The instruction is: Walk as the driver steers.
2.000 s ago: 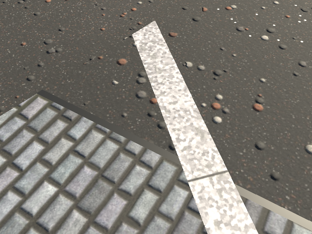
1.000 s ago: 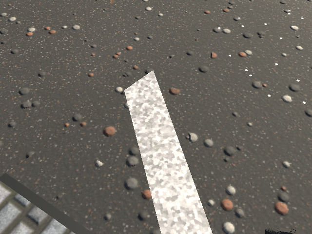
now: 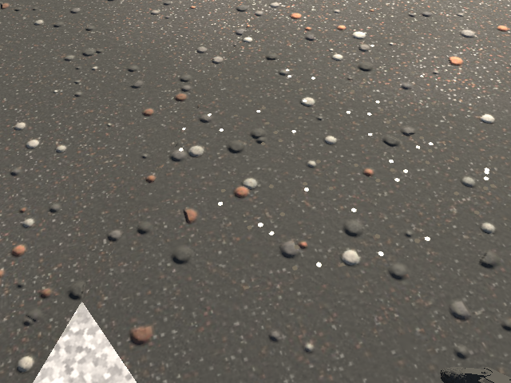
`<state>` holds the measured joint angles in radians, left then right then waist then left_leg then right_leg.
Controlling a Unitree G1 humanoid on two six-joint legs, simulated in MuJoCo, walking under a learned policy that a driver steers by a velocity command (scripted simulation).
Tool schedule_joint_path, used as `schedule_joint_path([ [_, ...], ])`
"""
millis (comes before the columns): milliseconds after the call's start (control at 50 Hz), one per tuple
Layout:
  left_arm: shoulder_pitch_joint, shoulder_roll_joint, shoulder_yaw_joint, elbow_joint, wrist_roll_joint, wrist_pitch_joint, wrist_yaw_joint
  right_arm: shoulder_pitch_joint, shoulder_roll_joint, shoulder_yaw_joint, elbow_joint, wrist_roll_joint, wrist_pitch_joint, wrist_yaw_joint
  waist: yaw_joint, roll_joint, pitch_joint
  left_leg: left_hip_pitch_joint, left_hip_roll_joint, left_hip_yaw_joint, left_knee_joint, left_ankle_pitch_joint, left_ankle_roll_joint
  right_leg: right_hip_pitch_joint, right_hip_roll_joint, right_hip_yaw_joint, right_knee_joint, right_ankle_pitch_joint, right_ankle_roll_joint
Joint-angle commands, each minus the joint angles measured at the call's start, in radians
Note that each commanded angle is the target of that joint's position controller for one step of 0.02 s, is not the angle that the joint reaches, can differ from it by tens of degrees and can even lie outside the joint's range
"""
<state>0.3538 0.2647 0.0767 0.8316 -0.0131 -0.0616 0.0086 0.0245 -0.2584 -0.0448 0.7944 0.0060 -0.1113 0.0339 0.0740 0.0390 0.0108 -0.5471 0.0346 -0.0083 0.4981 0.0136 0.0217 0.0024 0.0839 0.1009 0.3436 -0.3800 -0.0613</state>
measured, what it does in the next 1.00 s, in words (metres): walks ahead, turning left: left foot, then right foot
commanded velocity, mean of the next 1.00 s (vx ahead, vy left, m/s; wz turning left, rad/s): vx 0.17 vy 0.00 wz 0.36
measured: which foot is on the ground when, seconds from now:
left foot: up 0.00-0.02, down 0.04-0.50, up 0.52-0.88, down 0.90-1.00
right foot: down 0.00-0.06, up 0.08-0.48, down 0.50-0.90, up 0.92-1.00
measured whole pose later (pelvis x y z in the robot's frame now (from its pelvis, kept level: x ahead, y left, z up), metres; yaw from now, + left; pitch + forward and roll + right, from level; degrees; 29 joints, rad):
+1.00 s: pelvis +0.23 +0.05 +0.00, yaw +27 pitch +2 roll -2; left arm 0.12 0.31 0.09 0.76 0.01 0.02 0.04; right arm 0.22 -0.30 -0.07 0.68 -0.02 0.03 0.00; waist 0.00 -0.03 0.03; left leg -0.34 -0.01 -0.02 0.58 -0.28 0.04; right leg -0.52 -0.05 -0.01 1.00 -0.48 0.05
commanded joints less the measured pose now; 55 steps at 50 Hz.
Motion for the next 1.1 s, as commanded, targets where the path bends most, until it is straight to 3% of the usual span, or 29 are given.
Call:
schedule_joint_path([
  [20, -0.002, 0.159, 0.036, -0.037, 0.001, 0.005, 0.009, 0.058, -0.156, -0.05, -0.044, -0.001, -0.027, 0.001, -0.097, -0.148, -0.058, 0.175, -0.04, 0.039, -0.046, -0.055, 0.064, 0.022, -0.255, 0.114, 0.135, 0.792, -0.104],
  [40, -0.019, 0.131, 0.022, -0.052, 0.007, 0.005, 0.007, 0.22, -0.198, -0.066, -0.008, -0.012, -0.028, -0.003, -0.169, -0.117, -0.187, 0.435, 0.036, -0.031, -0.001, -0.004, 0.116, -0.086, -0.202, 0.07, 0.342, 0.76, -0.073],
  [60, 0.086, 0.063, 0.0, -0.064, 0.011, -0.007, 0.004, 0.368, -0.279, -0.087, 0.012, -0.024, -0.024, -0.007, -0.167, 0.076, -0.354, 0.83, 0.26, -0.384, 0.003, -0.079, 0.251, -0.423, -0.068, 0.003, 0.71, 0.414, -0.001],
  [80, 0.119, 0.051, -0.009, -0.052, -0.007, -0.021, 0.0, 0.42, -0.238, -0.079, 0.048, -0.003, -0.013, 0.0, -0.171, 0.265, -0.413, 0.954, 0.366, -0.728, -0.164, -0.294, 0.326, -0.656, 0.013, 0.032, 0.92, -0.186, 0.027],
  [100, 0.037, 0.137, 0.009, -0.068, -0.025, -0.031, -0.004, 0.361, -0.174, -0.058, 0.036, 0.016, -0.009, 0.0, -0.183, 0.148, -0.256, 0.857, 0.337, -0.671, -0.202, -0.467, 0.275, -0.772, -0.053, 0.074, 1.0, -0.161, 0.016],
  [120, -0.062, 0.145, 0.009, -0.097, -0.022, -0.036, -0.005, 0.271, -0.147, -0.046, 0.013, 0.007, 0.0, -0.004, -0.165, 0.071, -0.129, 0.696, 0.298, -0.537, -0.217, -0.355, 0.24, -0.78, -0.102, 0.022, 0.982, -0.078, 0.016],
  [140, -0.11, 0.137, 0.01, -0.109, -0.002, -0.037, -0.001, 0.201, -0.129, -0.036, 0.001, -0.007, 0.005, -0.001, -0.129, 0.008, -0.037, 0.531, 0.257, -0.426, -0.231, -0.126, 0.231, -0.74, -0.135, -0.01, 0.917, -0.02, 0.025],
  [160, -0.101, 0.134, 0.017, -0.109, 0.018, -0.033, 0.004, 0.167, -0.11, -0.027, -0.008, -0.015, 0.003, 0.0, -0.092, 0.008, -0.029, 0.443, 0.225, -0.351, -0.227, 0.102, 0.223, -0.669, -0.162, -0.014, 0.855, 0.006, 0.035],
  [200, -0.05, 0.09, 0.012, -0.103, 0.026, -0.021, 0.009, 0.161, -0.105, -0.023, 0.003, -0.017, 0.003, -0.001, -0.049, 0.031, -0.057, 0.369, 0.179, -0.245, -0.223, 0.416, 0.227, -0.565, -0.166, -0.031, 0.755, 0.008, 0.064],
  [240, -0.066, 0.063, 0.004, -0.115, 0.025, -0.013, 0.018, 0.168, -0.154, -0.037, 0.011, -0.015, 0.007, -0.013, -0.041, 0.044, -0.075, 0.346, 0.16, -0.18, -0.217, 0.583, 0.236, -0.54, -0.144, -0.055, 0.632, 0.057, 0.093],
  [300, -0.141, 0.06, -0.002, -0.135, 0.021, 0.001, 0.025, 0.187, -0.201, -0.057, 0.012, 0.007, 0.035, -0.034, -0.06, 0.046, -0.11, 0.332, 0.126, -0.14, -0.199, 0.535, 0.206, -0.488, -0.108, -0.062, 0.459, 0.217, 0.11],
  [400, -0.275, 0.077, 0.001, -0.172, 0.013, 0.012, 0.021, 0.235, -0.194, -0.063, 0.019, 0.021, 0.078, -0.053, -0.103, 0.072, -0.092, 0.354, 0.12, -0.218, -0.147, 0.282, 0.172, -0.455, -0.067, -0.033, 0.268, 0.289, 0.117],
  [460, -0.236, 0.11, 0.016, -0.165, 0.013, -0.005, 0.012, 0.192, -0.184, -0.063, -0.008, 0.024, 0.096, -0.063, -0.064, 0.088, -0.089, 0.365, 0.103, -0.308, -0.061, 0.119, 0.139, -0.363, -0.06, -0.022, 0.109, 0.302, 0.092],
  [480, -0.201, 0.126, 0.022, -0.157, 0.02, -0.015, 0.013, 0.183, -0.165, -0.058, -0.022, 0.023, 0.098, -0.065, -0.045, 0.075, -0.1, 0.335, 0.06, -0.308, -0.001, 0.046, 0.103, -0.271, -0.09, -0.02, 0.023, 0.414, 0.066],
  [500, -0.148, 0.188, 0.036, -0.159, 0.04, -0.018, 0.023, 0.195, -0.109, -0.041, -0.046, 0.006, 0.095, -0.065, -0.047, -0.032, -0.178, 0.234, -0.005, -0.255, 0.166, -0.131, 0.053, -0.092, -0.263, 0.101, 0.047, 0.658, -0.001],
  [520, -0.146, 0.219, 0.04, -0.177, 0.053, 0.0, 0.035, 0.323, -0.052, -0.028, -0.041, -0.012, 0.087, -0.06, -0.105, -0.268, -0.23, 0.009, -0.138, -0.133, 0.393, -0.683, -0.01, 0.102, -0.479, 0.299, 0.109, 1.039, -0.144],
  [540, -0.11, 0.191, 0.037, -0.166, 0.043, 0.015, 0.027, 0.367, -0.127, -0.039, -0.045, 0.003, 0.086, -0.056, -0.092, -0.33, -0.306, -0.07, -0.103, -0.104, 0.58, -0.755, -0.043, 0.108, -0.572, 0.447, 0.068, 0.929, -0.243],
  [560, -0.141, 0.138, 0.024, -0.181, 0.034, 0.019, 0.026, 0.327, -0.193, -0.061, -0.035, 0.013, 0.1, -0.059, -0.08, -0.214, -0.248, -0.103, -0.06, -0.106, 0.686, -0.678, -0.066, 0.06, -0.503, 0.365, 0.052, 0.772, -0.225],
  [580, -0.188, 0.116, 0.016, -0.183, 0.031, 0.024, 0.027, 0.283, -0.199, -0.069, -0.038, 0.016, 0.119, -0.064, -0.082, -0.164, -0.189, -0.126, -0.038, -0.09, 0.721, -0.604, -0.084, -0.01, -0.437, 0.257, 0.039, 0.659, -0.184],
  [640, -0.268, 0.126, 0.015, -0.185, 0.039, 0.038, 0.029, 0.26, -0.151, -0.066, -0.06, 0.016, 0.164, -0.07, -0.104, -0.174, -0.099, -0.041, -0.013, -0.045, 0.706, -0.467, -0.114, -0.219, -0.347, 0.076, -0.036, 0.503, -0.156],
  [740, -0.265, 0.151, 0.028, -0.168, 0.033, 0.048, 0.042, 0.193, -0.105, -0.047, -0.126, 0.01, 0.163, -0.053, -0.08, -0.196, -0.128, 0.051, 0.018, -0.002, 0.46, -0.383, -0.101, -0.205, -0.368, -0.029, -0.054, 0.483, -0.174],
  [800, -0.26, 0.18, 0.039, -0.157, 0.022, 0.054, 0.036, 0.178, -0.123, -0.051, -0.149, 0.009, 0.165, -0.036, -0.071, -0.211, -0.14, 0.136, 0.014, 0.034, 0.334, -0.367, -0.073, -0.197, -0.394, -0.056, -0.039, 0.465, -0.164],
  [880, -0.253, 0.179, 0.043, -0.129, -0.008, 0.063, 0.029, 0.255, -0.137, -0.07, -0.134, 0.004, 0.17, -0.02, -0.114, -0.18, -0.125, 0.324, -0.036, 0.087, 0.04, -0.222, 0.012, -0.244, -0.375, -0.12, 0.087, 0.312, -0.064],
  [900, -0.201, 0.142, 0.036, -0.105, -0.003, 0.067, 0.024, 0.285, -0.176, -0.084, -0.129, -0.001, 0.169, -0.027, -0.11, -0.072, -0.096, 0.417, -0.004, -0.006, -0.07, -0.102, 0.056, -0.348, -0.319, -0.191, 0.224, 0.184, 0.017],
  [920, -0.179, 0.077, 0.016, -0.134, 0.046, 0.069, 0.015, 0.295, -0.303, -0.11, -0.156, -0.004, 0.166, -0.048, -0.067, 0.269, -0.079, 0.549, 0.275, -0.389, -0.116, 0.241, 0.177, -0.63, -0.171, -0.293, 0.563, -0.214, 0.134],
  [940, -0.292, 0.107, 0.025, -0.178, 0.041, 0.063, 0.026, 0.285, -0.323, -0.105, -0.189, -0.041, 0.146, -0.037, -0.134, 0.249, -0.099, 0.439, 0.364, -0.524, -0.167, 0.241, 0.331, -0.721, -0.089, -0.117, 0.746, -0.314, 0.138],
  [960, -0.329, 0.14, 0.035, -0.181, 0.02, 0.065, 0.034, 0.26, -0.292, -0.098, -0.189, -0.05, 0.126, -0.031, -0.133, 0.149, -0.083, 0.404, 0.308, -0.456, -0.187, 0.124, 0.305, -0.723, -0.106, -0.059, 0.817, -0.235, 0.117],
  [1000, -0.277, 0.15, 0.047, -0.14, 0.022, 0.074, 0.052, 0.158, -0.224, -0.079, -0.199, -0.011, 0.113, -0.041, -0.077, 0.085, -0.066, 0.387, 0.214, -0.347, -0.174, 0.002, 0.197, -0.72, -0.129, -0.031, 0.805, -0.07, 0.105],
  [1100, -0.248, 0.125, 0.045, -0.139, 0.015, 0.063, 0.045, 0.165, -0.189, -0.063, -0.217, -0.003, 0.12, -0.065, -0.068, 0.093, -0.107, 0.412, 0.157, -0.315, -0.156, 0.076, 0.192, -0.657, -0.09, -0.025, 0.756, 0.056, 0.13],
])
